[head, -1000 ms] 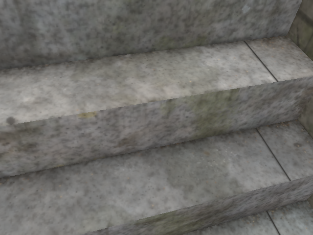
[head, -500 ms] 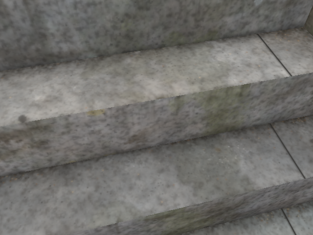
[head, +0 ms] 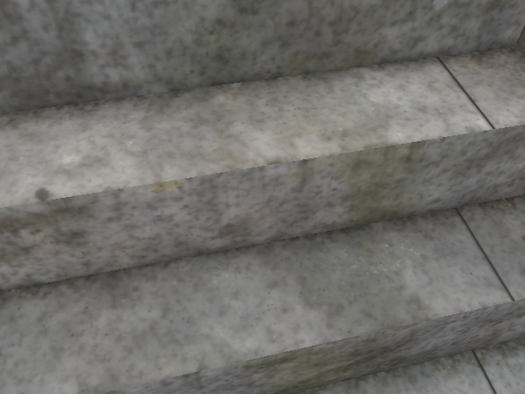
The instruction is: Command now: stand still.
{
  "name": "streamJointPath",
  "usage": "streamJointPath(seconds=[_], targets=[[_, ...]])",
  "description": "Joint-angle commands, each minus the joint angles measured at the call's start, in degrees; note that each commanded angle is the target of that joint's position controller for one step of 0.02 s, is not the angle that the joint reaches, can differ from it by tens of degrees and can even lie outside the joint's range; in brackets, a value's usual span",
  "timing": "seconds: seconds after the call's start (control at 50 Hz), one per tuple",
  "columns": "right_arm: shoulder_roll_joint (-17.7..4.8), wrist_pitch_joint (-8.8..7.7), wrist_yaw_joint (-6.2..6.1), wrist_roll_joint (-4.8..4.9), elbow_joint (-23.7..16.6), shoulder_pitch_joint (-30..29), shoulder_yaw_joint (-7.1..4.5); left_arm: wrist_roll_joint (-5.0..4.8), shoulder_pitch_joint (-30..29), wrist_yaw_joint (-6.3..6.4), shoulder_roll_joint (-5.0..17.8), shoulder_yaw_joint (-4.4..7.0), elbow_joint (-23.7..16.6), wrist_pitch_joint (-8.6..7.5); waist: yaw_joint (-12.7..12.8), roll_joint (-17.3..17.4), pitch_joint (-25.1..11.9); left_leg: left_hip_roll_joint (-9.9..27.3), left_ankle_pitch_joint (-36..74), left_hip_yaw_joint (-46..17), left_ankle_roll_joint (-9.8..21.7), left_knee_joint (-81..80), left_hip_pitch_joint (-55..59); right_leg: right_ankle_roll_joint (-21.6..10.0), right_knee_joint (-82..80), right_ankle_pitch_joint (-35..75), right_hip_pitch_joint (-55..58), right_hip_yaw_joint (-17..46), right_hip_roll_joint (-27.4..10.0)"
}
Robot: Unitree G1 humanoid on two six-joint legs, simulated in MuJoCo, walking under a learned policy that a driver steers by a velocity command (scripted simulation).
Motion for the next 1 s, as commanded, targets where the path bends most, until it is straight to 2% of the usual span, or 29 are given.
streamJointPath(seconds=[0.02, 0.06, 0.1, 0.26, 0.28, 0.44, 0.5, 0.54, 0.58, 0.6, 0.62, 0.64, 0.66, 0.7, 0.72, 0.74, 0.76, 0.78, 0.8, 0.82, 0.84, 0.86, 0.88, 0.9, 0.92, 0.94, 0.96, 0.98, 1.0], targets=[[-5.04, -0.37, -0.22, 0.39, -1.82, 3.57, -1.02, -0.06, 3.58, 0.22, 4.53, 1.07, -1.36, -0.46, 0.22, 0.91, 0.38, 5.41, 6.84, -4.82, 4.96, -4.48, -2.27, -3.51, -4.09, 0.0, 0.82, 5.38, -5.69], [-4.5, -0.41, -0.24, -0.16, -1.59, 4.37, -0.81, 0.06, 4.58, 0.13, 4.17, 0.85, -0.66, -0.39, -0.07, 0.96, 0.28, 5.1, 5.24, -5.05, 4.95, -5.13, -1.85, -3.46, -4.87, -1.58, 0.66, 5.53, -5.62], [-5.04, -0.39, -0.41, 0.0, -1.34, 4.86, -1.22, 0.09, 4.7, 0.42, 4.34, 0.84, -0.13, -0.37, -0.11, -1.31, 2.13, 4.96, 3.69, -5.02, 5.0, -4.91, -3.01, -3.55, -5.62, -0.71, 0.99, 6.08, -5.24], [-4.94, -0.57, -0.2, 0.18, -2.38, 2.93, -1.17, 0.26, 3.3, 0.21, 5.06, 0.93, -0.34, -0.64, -0.27, 1.58, 0.7, 5.65, 5.58, -5.58, 5.83, -5.24, -2.0, -3.92, -4.49, 0.04, 0.38, 5.48, -5.1], [-4.34, -0.63, -0.02, -0.43, -2.22, 3.53, -0.88, 0.2, 2.84, 0.19, 4.1, 0.66, -0.24, -0.21, -0.42, 1.83, 0.52, 5.98, 4.64, -5.32, 5.19, -5.35, -2.68, -4.02, -4.18, -0.93, 0.24, 5.42, -5.15], [-4.66, -0.38, -0.3, -0.29, -2.14, 3.21, -0.55, 0.34, 3.46, 0.57, 4.82, 0.15, 1.5, -0.12, -0.72, 1.56, 0.33, 6.04, 5.96, -5.49, 4.92, -6.05, -2.91, -3.17, -4.31, 0.55, 0.35, 5.43, -5.61], [-5.05, -0.21, -0.12, -0.17, -1.01, 3.42, -0.43, 0.39, 3.38, 0.37, 4.51, -0.04, 2.42, -0.1, -0.84, 2.39, 1.13, 5.91, -9.16, -7.24, 5.84, -9.9, -4.72, -3.63, -4.46, -5.4, 0.04, 4.47, -4.17], [-7.35, 0.3, -0.18, 0.17, -0.24, 3.82, -1.25, 0.37, 2.11, 0.1, 4.68, 0.08, 1.84, -0.36, -1.42, 4.33, 2.7, 6.86, -18.68, -10.16, 7.93, -11.55, -4.78, -4.42, -0.52, -10.22, -4.21, 2.23, -2.1], [-11.49, 0.75, 0.23, 1.05, 1.79, 8.42, -3.26, 0.37, -2.25, -0.55, 3.9, 0.22, -0.41, -1.2, -3.55, 9.21, 3.5, 12.43, -32.7, -18.55, 12.76, -15.77, -0.67, -5.81, 10.34, -12.58, -15.45, -0.1, -0.42], [-11.62, 0.37, 0.14, 0.02, 3.05, 10.46, -3.75, 0.69, -3.06, -1.1, 2.71, 0.03, -1.7, -1.4, -4.16, 11.58, 3.72, 14.85, -33.52, -20.91, 14.99, -17.49, -1.87, -5.8, 17.76, -10.46, -16.65, -0.98, -0.42], [-12.36, 0.31, 0.0, 0.02, 3.97, 10.2, -4.12, 1.07, -4.43, -1.5, 2.8, 0.08, -2.7, -1.51, -5.06, 12.37, 3.59, 17.21, -31.13, -23.43, 18.11, -18.92, -0.51, -6.09, 27.3, -9.52, -21.91, -1.42, -0.65], [-12.65, -0.4, 0.04, -0.62, 4.27, 10.19, -4.34, 1.48, -5.66, -2.09, 4.83, 0.8, -4.41, -1.55, -6.42, 14.01, 2.51, 17.08, -27.41, -23.42, 19.76, -19.42, 4.49, -4.79, 37.03, -14.64, -28.77, -0.68, -0.67], [-12.77, -0.99, 0.06, -0.16, 3.59, 7.48, -4.7, 1.39, -6.56, -2.2, 4.99, 1.48, -5.39, -1.26, -4.4, 14.56, 4.2, 17.67, -26.59, -24.96, 20.72, -18.69, 4.07, -4.7, 44.69, -14.84, -33.15, 2.68, -2.86], [-10.65, -1.55, -0.5, -0.09, 3.58, 4.29, -4.2, 0.81, -6.5, -2.8, 4.18, 0.74, -6.93, -2.76, -2.11, 7.65, 4.14, 15.2, -20.11, -18.49, 16.97, -17.91, 4.23, -5.13, 36.53, -13.33, -32.18, 3.69, -4.5], [-10.38, -1.92, -0.8, 0.52, 2.5, 2.04, -4.01, 0.64, -5.45, -2.09, 3.0, 0.23, -7.31, -2.64, -1.27, 5.29, 3.55, 14.26, -12.81, -15.82, 16.04, -18.25, 2.65, -5.59, 29.67, -12.14, -26.45, 3.48, -3.79], [-11.19, -1.98, -1.16, -0.01, 1.74, -2.02, -3.99, 0.22, -2.28, -1.25, 2.44, 0.19, -6.95, -2.57, 0.97, 6.68, 3.32, 13.78, -8.32, -13.37, 15.99, -18.84, 0.42, -6.75, 21.79, -11.89, -19.57, 3.63, -4.35], [-11.01, -2.28, -0.5, 0.46, 1.87, -3.35, -3.86, 0.2, 1.85, -0.67, 2.55, -0.09, -6.11, -2.55, 2.65, 5.28, 0.4, 13.0, -2.14, -10.88, 15.84, -17.92, -3.24, -7.81, 17.59, -9.97, -8.53, 1.01, -2.7], [-11.29, -2.21, 0.4, 1.61, 1.83, -6.89, -4.03, 0.73, 9.15, 0.0, 1.52, 0.03, -4.28, -2.7, 6.76, 5.35, -3.06, 12.57, 10.27, -8.9, 16.22, -12.94, -6.04, -8.83, 15.61, 0.59, 1.59, -0.87, -1.95], [-11.97, -2.02, 1.49, 1.99, 0.87, -9.31, -4.16, 1.32, 15.47, 0.84, 3.0, 1.16, -1.7, -2.86, 9.45, 2.02, -4.51, 8.42, 21.46, -4.32, 15.46, -0.93, -7.42, -7.86, 8.38, -1.08, 8.12, -1.66, 1.81], [-8.92, -2.15, 2.55, 1.85, 1.26, -8.83, -3.11, 2.53, 21.0, 1.12, 7.03, 2.2, 0.48, -3.64, 10.87, -6.57, -7.21, 4.04, 27.18, -1.46, 14.7, 15.87, -14.41, -5.75, 2.46, 2.09, 19.26, 1.17, 0.68], [-3.61, -3.15, 3.67, 1.26, -0.87, -9.18, -1.88, 3.29, 26.27, 1.71, 10.46, 2.86, 2.52, -3.83, 10.0, -17.79, -8.22, -0.15, 9.49, 0.16, 10.73, 32.03, -22.97, -2.96, -8.86, 3.03, 24.0, 16.22, -10.78], [-1.84, -3.74, 3.94, -0.53, -0.64, -1.47, -2.21, 3.1, 26.06, 2.3, 14.38, 3.19, 2.95, -3.62, 6.25, -23.09, -11.22, -9.33, -2.47, -5.81, 7.23, 54.46, -33.68, -6.21, -14.66, 15.73, 28.06, 32.59, -19.28], [-1.87, -3.6, 4.13, -0.82, 0.69, 1.14, -2.82, 3.46, 18.61, 2.37, 13.57, 2.75, 0.46, -4.02, 2.92, -16.09, -10.43, -7.43, -0.93, -9.94, 6.56, 80.36, -40.08, -10.06, -15.94, 0.56, 20.1, 36.57, -22.43], [0.36, -3.83, 3.44, -1.5, -3.22, -6.26, -2.2, 2.78, 10.07, 1.81, 10.19, 2.18, 0.86, -4.31, 0.74, -8.75, -3.13, -5.71, 1.89, -9.59, 7.53, 99.21, -49.98, -10.02, -12.94, -6.78, 14.54, 29.88, -20.09], [2.14, -4.41, 2.76, -1.02, -9.27, -16.59, -1.35, 3.44, 5.93, 0.81, 7.5, 1.3, 2.2, -5.36, 0.49, -3.82, 3.0, -6.45, 2.81, -8.14, 8.41, 111.9, -61.71, -9.66, -9.2, 0.47, 11.86, 20.94, -17.59], [3.79, -5.01, 2.41, -0.78, -11.26, -17.03, -0.35, 3.95, 7.13, 0.31, 5.43, 0.62, 4.01, -6.29, -0.17, -2.36, 1.9, -6.74, 2.54, -9.73, 9.99, 117.03, -67.13, -8.02, -6.39, 8.88, 13.5, 15.43, -16.87], [3.74, -5.06, 2.54, -0.59, -13.06, -17.52, 0.18, 3.83, 7.28, -0.32, 2.08, -0.47, 5.78, -7.36, -1.65, -1.03, 1.98, -6.47, 3.59, -10.37, 11.61, 114.95, -66.89, -5.99, -6.97, 10.17, 10.84, 10.55, -15.29], [3.43, -3.81, 1.85, -1.18, -13.91, -17.69, 0.52, 3.19, 7.35, -1.42, 2.31, -0.86, 6.43, -8.14, -2.94, -0.89, 2.14, -6.86, -0.31, -8.49, 11.96, 117.51, -67.65, -4.93, -8.44, 6.31, 8.27, 8.72, -13.92], [3.69, -2.62, 1.32, -0.99, -15.79, -18.98, 1.0, 3.22, 6.48, -1.95, 2.69, -1.13, 7.19, -8.99, -3.84, -0.84, 2.09, -7.28, -0.85, -6.86, 11.96, 118.69, -68.27, -3.78, -10.52, 8.04, 6.59, 6.77, -14.17]])
Keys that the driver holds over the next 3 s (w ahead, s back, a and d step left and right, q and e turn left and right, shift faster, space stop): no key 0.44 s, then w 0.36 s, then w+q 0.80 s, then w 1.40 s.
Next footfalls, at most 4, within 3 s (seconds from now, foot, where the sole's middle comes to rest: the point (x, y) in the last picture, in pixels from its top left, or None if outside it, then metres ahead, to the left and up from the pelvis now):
0.82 right None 0.12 -0.16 -0.78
1.38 left None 0.27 0.00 -0.56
2.08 right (380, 267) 0.59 -0.18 -0.34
2.70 left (234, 297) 0.51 0.10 -0.34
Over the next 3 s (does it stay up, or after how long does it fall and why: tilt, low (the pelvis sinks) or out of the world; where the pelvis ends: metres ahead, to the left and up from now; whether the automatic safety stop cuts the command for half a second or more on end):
stays up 0.56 0.04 0.45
